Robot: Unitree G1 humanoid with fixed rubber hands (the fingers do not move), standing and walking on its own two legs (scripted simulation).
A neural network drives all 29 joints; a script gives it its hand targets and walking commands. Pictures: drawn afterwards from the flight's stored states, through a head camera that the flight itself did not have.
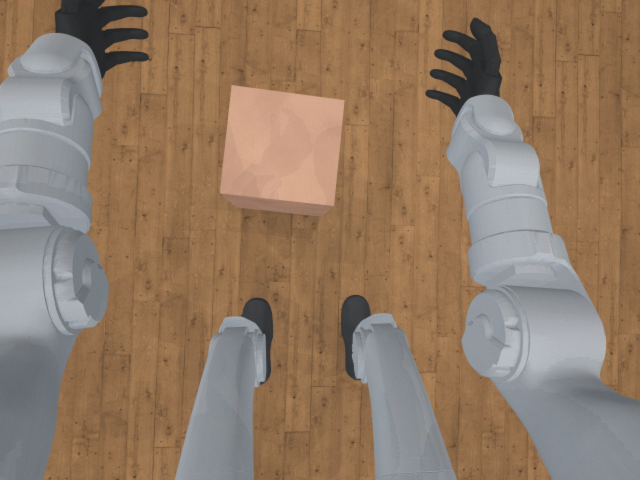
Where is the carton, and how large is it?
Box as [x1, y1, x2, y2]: [220, 85, 344, 216]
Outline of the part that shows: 232,85 220,193 238,207 321,216 333,205 344,100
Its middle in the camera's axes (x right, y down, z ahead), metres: -0.08 -0.17 +0.84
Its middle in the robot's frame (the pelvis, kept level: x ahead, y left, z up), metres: +0.54 +0.03 -0.53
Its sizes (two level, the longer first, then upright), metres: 0.210 0.200 0.250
